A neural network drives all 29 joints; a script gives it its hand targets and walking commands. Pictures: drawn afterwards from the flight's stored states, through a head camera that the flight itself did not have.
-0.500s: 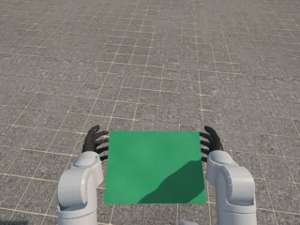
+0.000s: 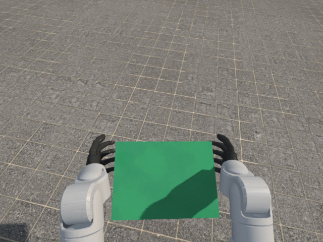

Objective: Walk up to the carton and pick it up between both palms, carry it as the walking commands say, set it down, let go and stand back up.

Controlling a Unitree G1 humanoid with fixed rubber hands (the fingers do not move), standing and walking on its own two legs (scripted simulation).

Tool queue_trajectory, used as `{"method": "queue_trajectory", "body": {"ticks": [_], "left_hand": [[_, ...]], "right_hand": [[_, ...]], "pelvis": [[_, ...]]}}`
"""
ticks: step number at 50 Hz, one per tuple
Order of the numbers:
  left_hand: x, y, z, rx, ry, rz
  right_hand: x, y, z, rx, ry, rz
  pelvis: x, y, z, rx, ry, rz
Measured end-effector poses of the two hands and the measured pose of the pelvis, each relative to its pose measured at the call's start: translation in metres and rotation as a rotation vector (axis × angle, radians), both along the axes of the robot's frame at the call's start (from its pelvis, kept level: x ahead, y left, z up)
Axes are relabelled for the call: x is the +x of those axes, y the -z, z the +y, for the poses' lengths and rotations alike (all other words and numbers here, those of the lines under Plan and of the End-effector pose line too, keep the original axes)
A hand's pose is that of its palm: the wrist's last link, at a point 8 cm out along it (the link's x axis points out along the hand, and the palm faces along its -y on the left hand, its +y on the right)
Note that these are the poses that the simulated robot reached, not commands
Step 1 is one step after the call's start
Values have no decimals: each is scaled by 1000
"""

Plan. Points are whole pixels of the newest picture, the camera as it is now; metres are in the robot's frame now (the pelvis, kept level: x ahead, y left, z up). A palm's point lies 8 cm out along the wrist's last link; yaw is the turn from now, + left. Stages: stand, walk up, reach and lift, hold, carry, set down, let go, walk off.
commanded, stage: carry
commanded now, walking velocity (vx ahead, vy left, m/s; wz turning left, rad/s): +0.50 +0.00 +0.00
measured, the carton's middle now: (162, 180) +0.27 +0.02 -0.01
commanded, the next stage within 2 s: none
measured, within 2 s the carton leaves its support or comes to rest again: neither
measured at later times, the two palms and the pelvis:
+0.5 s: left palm (103, 78) +0.60 +0.22 +0.06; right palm (188, 74) +0.63 -0.07 +0.07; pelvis +0.36 +0.05 -0.01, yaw +1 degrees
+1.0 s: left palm (112, 31) +0.97 +0.26 +0.05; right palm (174, 29) +0.99 -0.03 +0.06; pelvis +0.72 +0.09 -0.01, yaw +3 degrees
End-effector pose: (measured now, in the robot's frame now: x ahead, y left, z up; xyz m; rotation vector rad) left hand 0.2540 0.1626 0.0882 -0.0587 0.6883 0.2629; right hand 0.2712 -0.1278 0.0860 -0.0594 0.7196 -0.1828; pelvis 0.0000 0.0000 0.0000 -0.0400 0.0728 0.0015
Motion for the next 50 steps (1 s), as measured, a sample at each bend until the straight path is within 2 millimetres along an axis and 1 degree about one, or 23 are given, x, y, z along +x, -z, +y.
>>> {"method": "queue_trajectory", "body": {"ticks": [3,6,8,10,12,15,19,22,25,29,33,35,37,39,41,43,45,48,50], "left_hand": [[52,-8,-3,3,46,-15],[105,-9,-11,6,91,-33],[141,-5,-17,14,110,-52],[176,2,-21,11,120,-74],[205,10,-21,23,126,-58],[237,21,-8,28,95,0],[272,31,20,1,20,68],[304,32,43,-30,-28,53],[345,25,60,-40,-47,14],[413,5,66,-3,-1,-7],[487,-6,60,7,68,-28],[525,-6,55,11,95,-46],[563,-1,50,16,107,-69],[599,8,46,7,117,-90],[630,16,46,15,120,-64],[653,24,51,19,102,-20],[671,29,62,17,72,21],[696,34,81,2,20,67],[715,33,94,-10,-10,74]], "right_hand": [[36,-4,-4,4,48,-8],[74,-6,-11,6,97,-23],[103,-4,-16,10,119,-43],[134,2,-20,7,128,-66],[165,9,-20,16,138,-61],[208,16,-8,18,112,-13],[266,19,19,0,27,55],[312,18,42,-19,-23,46],[358,13,59,-22,-42,22],[414,8,65,2,4,7],[465,1,58,12,75,-9],[493,0,54,14,105,-27],[523,2,50,16,119,-51],[556,8,45,10,125,-72],[588,15,45,13,132,-56],[618,19,50,9,123,-22],[646,21,60,3,93,16],[690,22,81,3,23,61],[720,21,95,-7,-10,68]], "pelvis": [[43,-3,8,-8,9,8],[88,0,11,-17,8,9],[119,8,11,-24,11,4],[153,20,10,-19,-5,-5],[180,25,11,-39,-26,-6],[215,22,15,-39,-41,-3],[267,12,23,-27,-49,-4],[311,13,34,-10,-55,-15],[359,12,49,25,-10,-13],[417,4,66,0,2,-2],[477,0,76,-15,3,8],[508,4,78,-27,-1,5],[542,13,77,-28,10,-4],[579,26,75,-21,3,-12],[608,29,76,-33,-15,-11],[629,26,77,-33,-34,-9],[652,20,79,-28,-43,-10],[689,11,84,-20,-47,-13],[716,9,90,-16,-57,-14]]}}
